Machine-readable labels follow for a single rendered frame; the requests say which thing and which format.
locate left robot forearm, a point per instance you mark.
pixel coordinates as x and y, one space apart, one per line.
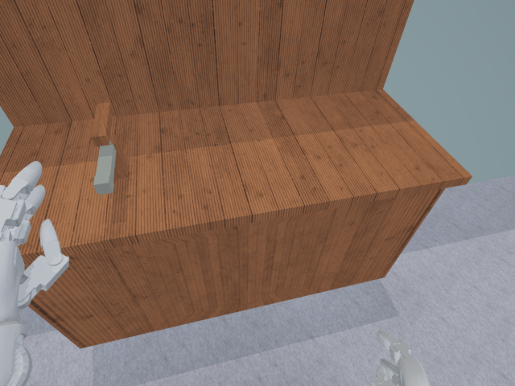
15 359

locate left robot hand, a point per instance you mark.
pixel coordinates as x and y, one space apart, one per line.
18 203

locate right robot hand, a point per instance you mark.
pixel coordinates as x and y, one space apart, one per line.
409 371

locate counter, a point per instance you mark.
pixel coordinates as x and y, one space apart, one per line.
258 158

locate tap lever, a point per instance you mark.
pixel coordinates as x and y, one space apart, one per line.
103 181

